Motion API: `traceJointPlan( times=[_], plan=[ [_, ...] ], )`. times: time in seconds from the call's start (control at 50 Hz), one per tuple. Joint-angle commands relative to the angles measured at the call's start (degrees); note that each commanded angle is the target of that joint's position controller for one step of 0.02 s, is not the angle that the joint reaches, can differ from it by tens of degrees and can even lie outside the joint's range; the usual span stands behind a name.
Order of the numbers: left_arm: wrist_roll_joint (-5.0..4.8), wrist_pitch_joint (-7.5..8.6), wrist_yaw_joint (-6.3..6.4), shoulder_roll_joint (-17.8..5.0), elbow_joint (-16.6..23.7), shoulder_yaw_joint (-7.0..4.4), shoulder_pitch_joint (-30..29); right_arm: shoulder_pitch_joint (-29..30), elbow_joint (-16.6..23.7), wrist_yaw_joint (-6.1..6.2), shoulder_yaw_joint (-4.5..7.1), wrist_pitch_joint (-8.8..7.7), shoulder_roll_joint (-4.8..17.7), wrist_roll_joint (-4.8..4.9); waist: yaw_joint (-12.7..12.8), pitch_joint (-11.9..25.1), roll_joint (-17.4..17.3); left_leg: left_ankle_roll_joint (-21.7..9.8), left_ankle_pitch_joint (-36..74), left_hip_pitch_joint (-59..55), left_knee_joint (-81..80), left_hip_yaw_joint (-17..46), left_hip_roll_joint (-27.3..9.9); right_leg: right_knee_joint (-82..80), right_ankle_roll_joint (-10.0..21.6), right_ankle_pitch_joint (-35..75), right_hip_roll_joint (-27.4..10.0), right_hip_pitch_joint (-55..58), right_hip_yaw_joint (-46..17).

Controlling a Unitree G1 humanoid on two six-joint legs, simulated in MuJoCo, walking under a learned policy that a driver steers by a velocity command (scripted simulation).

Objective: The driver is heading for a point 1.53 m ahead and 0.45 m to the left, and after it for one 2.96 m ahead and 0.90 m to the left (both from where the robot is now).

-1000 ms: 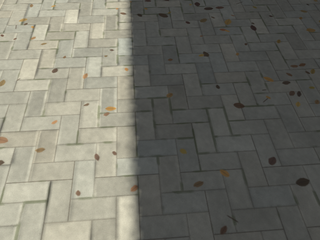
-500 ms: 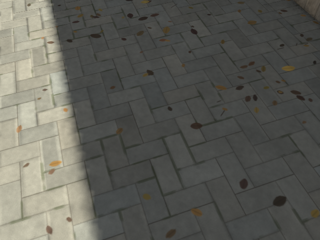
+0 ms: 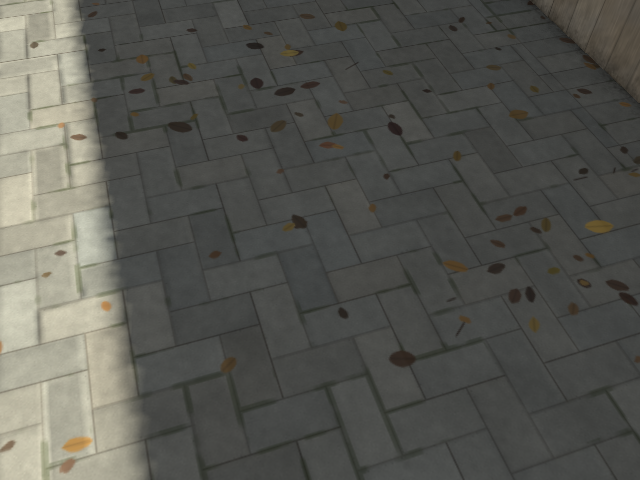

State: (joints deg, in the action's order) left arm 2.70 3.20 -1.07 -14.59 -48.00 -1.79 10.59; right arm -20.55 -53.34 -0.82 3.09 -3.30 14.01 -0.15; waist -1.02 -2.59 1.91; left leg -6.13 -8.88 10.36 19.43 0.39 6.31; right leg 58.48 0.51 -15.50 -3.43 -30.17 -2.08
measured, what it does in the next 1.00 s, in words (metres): walks ahead, turning left: right foot, then left foot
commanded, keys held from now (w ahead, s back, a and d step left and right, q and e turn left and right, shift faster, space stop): w+q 0.72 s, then w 0.28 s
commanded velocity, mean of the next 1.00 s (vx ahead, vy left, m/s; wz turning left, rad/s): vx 0.50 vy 0.00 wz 0.47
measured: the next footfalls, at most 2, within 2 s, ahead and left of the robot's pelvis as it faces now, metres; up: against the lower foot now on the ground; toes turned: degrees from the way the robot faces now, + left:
right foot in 0.28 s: +0.32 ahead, -0.13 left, +0.00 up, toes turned +11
left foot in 0.80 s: +0.50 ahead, +0.18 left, +0.00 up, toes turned +32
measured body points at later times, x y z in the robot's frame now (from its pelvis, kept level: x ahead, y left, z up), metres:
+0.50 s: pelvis +0.26 -0.04 +0.00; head +0.28 -0.05 +0.45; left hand +0.27 +0.24 -0.11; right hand +0.43 -0.28 -0.13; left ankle +0.22 +0.08 -0.66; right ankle +0.28 -0.13 -0.74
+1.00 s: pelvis +0.48 +0.11 +0.00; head +0.50 +0.13 +0.45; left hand +0.41 +0.36 -0.14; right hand +0.69 -0.07 -0.12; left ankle +0.46 +0.15 -0.74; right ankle +0.53 -0.04 -0.66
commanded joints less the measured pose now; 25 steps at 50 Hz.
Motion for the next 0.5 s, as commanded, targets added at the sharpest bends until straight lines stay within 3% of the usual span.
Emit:
traceJointPlan(
  times=[0.02, 0.1, 0.18, 0.22, 0.26, 0.28, 0.3, 0.32, 0.34, 0.36, 0.38, 0.42, 0.5],
  plan=[
    [-0.09, -0.44, -0.09, -3.51, 4.18, -0.39, -1.56, -0.78, 3.13, 0.35, 1.95, -0.84, 8.54, 0.25, 1.09, -0.75, -5.10, -9.17, 7.00, 1.92, -11.17, 15.31, -14.03, -7.21, -2.83, 5.10, -1.12, -3.46, 1.59],
    [-0.72, -0.31, -0.27, -3.06, 7.17, 0.19, -9.80, -4.72, 2.95, 0.30, 2.46, -0.51, 8.89, 0.14, -2.21, -0.25, -5.65, -7.04, 9.09, -1.52, -9.18, 15.42, -12.70, -17.72, -3.88, 12.96, 0.04, -3.56, 1.75],
    [-1.33, 0.36, -0.11, -3.67, 9.71, 0.39, -14.48, -6.61, 3.50, 0.71, 2.83, -0.07, 9.47, -0.62, -3.70, 0.67, -6.45, -6.08, 16.11, -5.78, -4.01, 17.68, -13.53, -23.46, -3.37, 11.99, 1.99, -1.71, 1.28],
    [-1.47, 0.93, 0.11, -4.98, 9.76, 0.04, -11.97, -4.49, 4.68, 1.11, 3.24, 0.05, 10.44, -0.89, -1.72, 1.45, -7.13, -4.48, 17.55, -5.28, -0.90, 19.67, -14.12, -27.32, -2.28, 8.62, 2.81, 4.17, 0.37],
    [-1.40, 1.84, 0.86, -6.90, 7.32, -0.84, -2.80, -1.46, 5.93, 1.03, 3.58, -0.12, 11.36, -0.70, 2.94, 4.60, -5.83, -2.39, 19.85, -1.94, 7.24, 19.90, -11.98, -33.12, -0.45, 6.56, 4.47, 17.77, 0.95],
    [-0.42, 2.71, 1.68, -10.00, 6.04, -1.86, 4.11, -1.37, 6.56, 0.57, 3.09, -0.61, 9.42, -0.10, 5.86, 9.60, -1.19, -0.84, 15.85, 2.32, 18.83, 16.66, -7.91, -35.64, 1.77, 3.95, -1.25, 28.69, -4.29],
    [0.99, 2.64, 2.64, -14.98, 6.21, -2.96, 11.73, -2.75, 8.85, 0.47, 1.82, -0.93, 4.34, 1.39, 7.84, 18.19, 7.49, 1.09, -2.75, 12.96, 35.18, 9.19, -2.66, -38.24, 5.27, -7.66, -16.50, 42.82, -20.77],
    [0.37, 1.36, 2.53, -17.30, 5.60, -3.83, 10.10, -6.65, 10.49, 0.54, 1.80, -0.46, 4.84, 1.02, 3.87, 19.05, 17.14, 1.33, -23.98, 25.50, 44.69, 4.34, 1.05, -44.43, 10.48, -11.76, -23.26, 44.41, -41.85],
    [-0.03, 0.79, 2.17, -11.36, 6.75, -2.82, 6.11, -6.27, 8.10, 0.90, 2.16, 0.65, 7.77, -0.48, 2.36, 11.24, 6.50, 0.97, -19.80, 28.44, 49.84, 5.58, -4.51, -43.79, 10.68, -16.37, -21.36, 37.55, -36.55],
    [-0.56, 0.86, 1.86, -6.65, 7.28, -1.70, 3.24, -2.48, 7.98, 0.20, 2.11, 0.89, 7.45, -0.97, 2.53, 5.53, 0.68, 1.39, -14.78, 27.73, 49.05, 5.27, -6.21, -44.68, 9.51, -12.25, -17.59, 31.02, -27.23],
    [-0.49, 1.06, 1.73, -5.12, 7.08, -1.21, 1.91, -0.93, 8.41, -0.35, 1.96, 1.11, 6.20, -0.98, 1.61, 2.90, 1.27, 2.01, -11.94, 26.07, 46.82, 4.75, -7.77, -46.34, 8.02, -4.25, -14.75, 26.63, -19.51],
    [-0.87, 1.92, 1.84, -4.84, 5.72, -1.11, 3.14, 0.17, 8.83, -1.36, 1.96, 2.38, 5.93, -2.08, 0.80, 1.77, 4.59, 3.16, -9.42, 24.65, 45.76, 3.59, -9.11, -47.51, 6.68, 6.67, -11.24, 23.99, -10.50],
    [-1.75, 3.24, 1.34, -6.08, 3.98, -1.83, 6.42, 5.47, 11.53, -2.48, 1.61, 3.44, 5.25, -1.95, 0.65, 2.46, 3.32, 4.44, -3.87, 29.16, 45.35, 2.86, -9.95, -48.85, 8.07, 18.31, -11.84, 26.11, -3.04]
  ],
)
